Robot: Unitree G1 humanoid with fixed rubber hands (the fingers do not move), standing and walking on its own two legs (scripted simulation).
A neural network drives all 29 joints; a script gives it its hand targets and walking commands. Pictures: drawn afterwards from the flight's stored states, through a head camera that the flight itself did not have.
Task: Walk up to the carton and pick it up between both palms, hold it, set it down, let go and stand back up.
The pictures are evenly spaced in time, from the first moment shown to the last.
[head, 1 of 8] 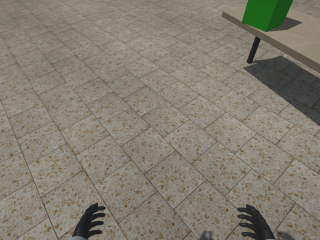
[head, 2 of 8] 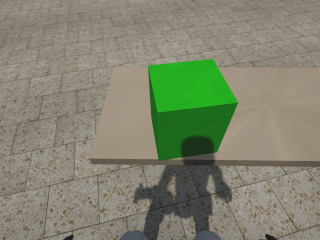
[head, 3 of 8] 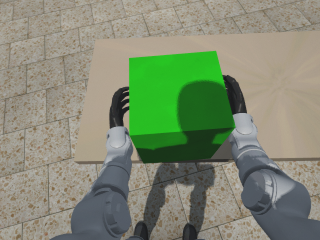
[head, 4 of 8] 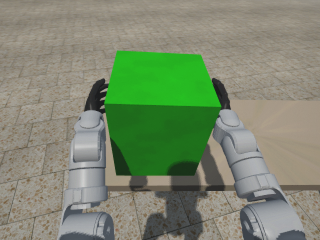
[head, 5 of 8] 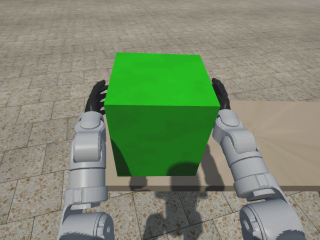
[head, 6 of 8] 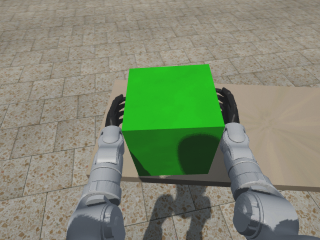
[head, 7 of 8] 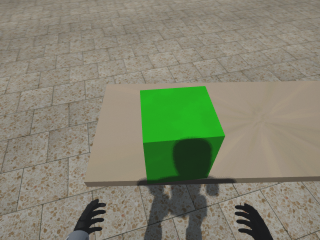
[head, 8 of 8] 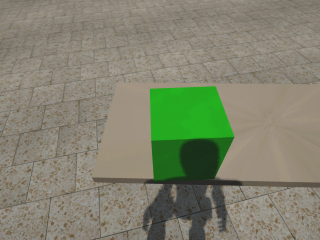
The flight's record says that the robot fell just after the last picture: no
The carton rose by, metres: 0.20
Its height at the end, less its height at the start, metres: +0.00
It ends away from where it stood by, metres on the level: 0.02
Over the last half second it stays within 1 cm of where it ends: yes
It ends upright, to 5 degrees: yes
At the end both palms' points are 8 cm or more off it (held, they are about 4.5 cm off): yes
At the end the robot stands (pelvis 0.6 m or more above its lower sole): yes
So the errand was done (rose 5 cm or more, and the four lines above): yes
